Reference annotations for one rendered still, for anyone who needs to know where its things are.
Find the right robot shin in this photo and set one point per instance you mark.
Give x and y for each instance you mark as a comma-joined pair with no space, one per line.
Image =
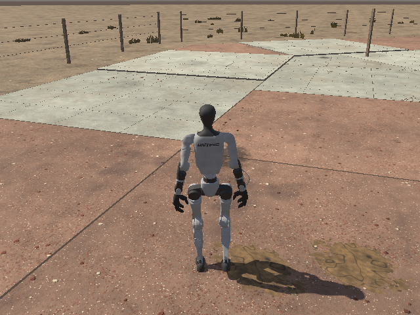
225,239

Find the right robot upper arm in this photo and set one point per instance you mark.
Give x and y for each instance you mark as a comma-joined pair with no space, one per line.
232,150

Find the right robot hand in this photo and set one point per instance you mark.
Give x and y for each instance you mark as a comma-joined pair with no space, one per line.
244,197

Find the left robot upper arm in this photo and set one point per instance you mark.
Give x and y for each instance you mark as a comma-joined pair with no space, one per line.
185,151

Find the left robot hand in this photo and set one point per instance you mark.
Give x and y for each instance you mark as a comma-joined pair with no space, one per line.
177,203

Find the right robot thigh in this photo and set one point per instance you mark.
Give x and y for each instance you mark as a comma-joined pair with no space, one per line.
225,196

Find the right robot forearm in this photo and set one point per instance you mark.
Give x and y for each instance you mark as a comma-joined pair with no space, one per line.
239,177

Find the left robot forearm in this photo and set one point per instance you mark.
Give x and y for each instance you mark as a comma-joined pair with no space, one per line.
179,181

